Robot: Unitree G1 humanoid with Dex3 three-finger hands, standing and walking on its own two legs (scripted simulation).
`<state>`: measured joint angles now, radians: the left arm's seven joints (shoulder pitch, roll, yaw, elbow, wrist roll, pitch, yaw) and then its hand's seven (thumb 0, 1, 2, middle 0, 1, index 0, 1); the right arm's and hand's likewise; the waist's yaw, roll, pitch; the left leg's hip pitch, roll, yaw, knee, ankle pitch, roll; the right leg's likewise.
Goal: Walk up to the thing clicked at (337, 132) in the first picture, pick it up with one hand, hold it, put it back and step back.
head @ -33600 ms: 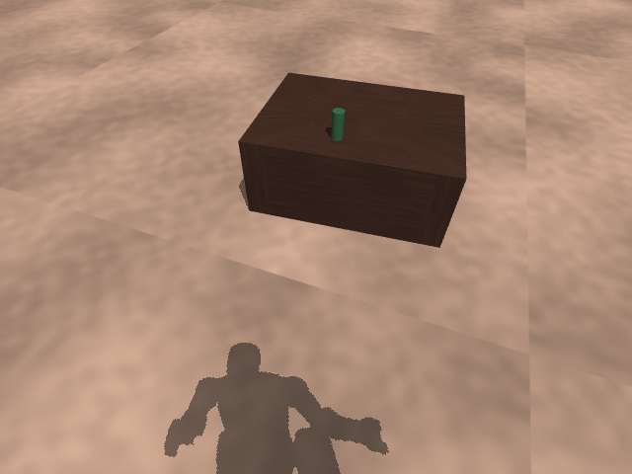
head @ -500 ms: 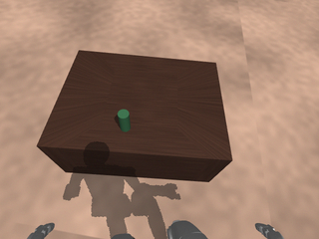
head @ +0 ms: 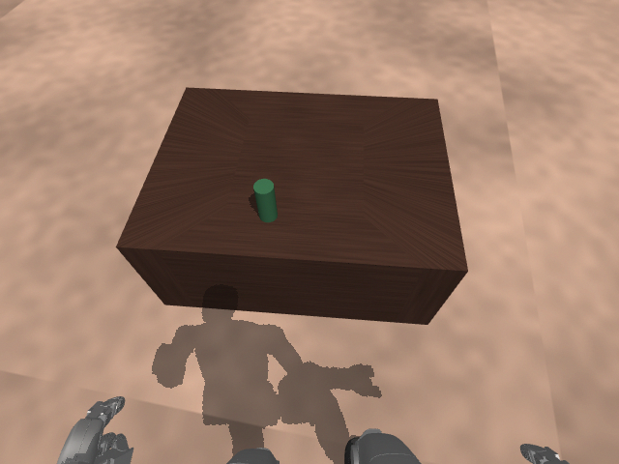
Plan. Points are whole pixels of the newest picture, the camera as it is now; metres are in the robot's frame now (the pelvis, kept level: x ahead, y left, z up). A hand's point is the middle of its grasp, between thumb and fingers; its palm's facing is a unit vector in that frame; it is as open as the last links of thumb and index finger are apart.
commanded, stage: step back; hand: left
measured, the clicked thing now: (266, 201) +0.74 +0.12 -0.30
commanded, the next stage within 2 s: none
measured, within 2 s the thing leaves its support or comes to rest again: neither
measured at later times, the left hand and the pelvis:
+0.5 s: hand out of the picture -0.09 +0.25 -0.15, palm faces -0.10 -0.91 -0.40, open 7.4 cm; pelvis -0.16 -0.02 +0.00, yaw -5 degrees
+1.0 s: hand out of the picture -0.18 +0.23 -0.14, palm faces -0.02 -0.94 -0.35, open 7.3 cm; pelvis -0.31 -0.02 +0.01, yaw -2 degrees
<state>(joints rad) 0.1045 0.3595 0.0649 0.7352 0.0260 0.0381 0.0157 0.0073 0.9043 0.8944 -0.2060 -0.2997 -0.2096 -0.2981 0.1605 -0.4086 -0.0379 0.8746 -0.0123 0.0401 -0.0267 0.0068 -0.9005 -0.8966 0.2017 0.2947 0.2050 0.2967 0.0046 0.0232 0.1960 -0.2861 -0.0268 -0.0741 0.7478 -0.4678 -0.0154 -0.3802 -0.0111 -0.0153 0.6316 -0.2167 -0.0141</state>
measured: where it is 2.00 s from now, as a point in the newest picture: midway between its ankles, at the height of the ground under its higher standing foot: outside the picture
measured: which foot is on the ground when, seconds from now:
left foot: up 0.00-0.00, down 0.02-0.48, up 0.50-0.78, down 0.80-1.00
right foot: down 0.00-0.06, up 0.08-0.42, down 0.44-0.84, up 0.86-1.00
